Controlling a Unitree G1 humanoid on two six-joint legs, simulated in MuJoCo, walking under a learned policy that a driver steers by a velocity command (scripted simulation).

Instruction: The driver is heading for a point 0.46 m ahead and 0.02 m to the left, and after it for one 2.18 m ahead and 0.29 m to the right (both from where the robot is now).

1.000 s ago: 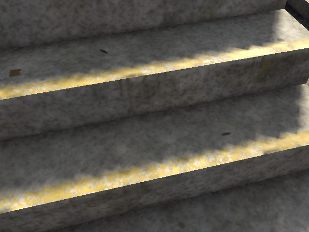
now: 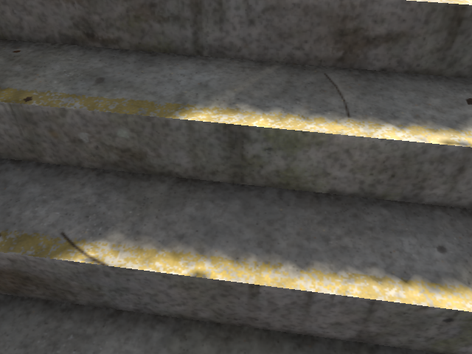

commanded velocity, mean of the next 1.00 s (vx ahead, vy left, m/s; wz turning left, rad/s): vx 0.34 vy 0.00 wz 0.15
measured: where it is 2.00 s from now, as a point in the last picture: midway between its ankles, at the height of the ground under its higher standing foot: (301, 318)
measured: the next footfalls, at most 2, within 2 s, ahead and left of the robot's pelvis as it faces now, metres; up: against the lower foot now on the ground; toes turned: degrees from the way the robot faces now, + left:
right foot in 0.34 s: +0.35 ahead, -0.13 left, +0.19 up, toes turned +9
left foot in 0.82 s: +0.45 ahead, +0.10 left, +0.19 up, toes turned +12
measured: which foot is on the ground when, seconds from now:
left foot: down 0.00-0.36, up 0.38-0.80, down 0.82-1.00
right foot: up 0.00-0.32, down 0.34-0.86, up 0.88-1.00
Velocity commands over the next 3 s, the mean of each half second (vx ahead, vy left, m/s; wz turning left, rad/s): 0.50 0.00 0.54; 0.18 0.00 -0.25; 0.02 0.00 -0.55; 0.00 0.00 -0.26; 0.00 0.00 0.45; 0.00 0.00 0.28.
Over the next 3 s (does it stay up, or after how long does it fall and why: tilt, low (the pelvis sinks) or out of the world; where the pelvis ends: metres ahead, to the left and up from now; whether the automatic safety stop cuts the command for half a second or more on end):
stays up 0.60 -0.11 0.44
